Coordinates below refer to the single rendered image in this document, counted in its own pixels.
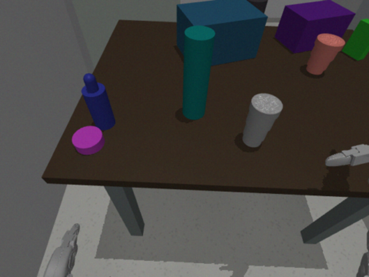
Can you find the left robot hand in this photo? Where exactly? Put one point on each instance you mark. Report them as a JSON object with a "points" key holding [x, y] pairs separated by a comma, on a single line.
{"points": [[62, 260]]}

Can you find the right robot arm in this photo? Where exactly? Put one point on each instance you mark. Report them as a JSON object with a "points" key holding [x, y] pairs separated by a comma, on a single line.
{"points": [[364, 265]]}

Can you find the table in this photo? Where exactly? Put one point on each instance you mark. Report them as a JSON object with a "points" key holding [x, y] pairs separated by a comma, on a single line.
{"points": [[153, 145]]}

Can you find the right robot hand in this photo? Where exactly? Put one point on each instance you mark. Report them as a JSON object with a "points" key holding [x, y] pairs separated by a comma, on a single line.
{"points": [[358, 154]]}

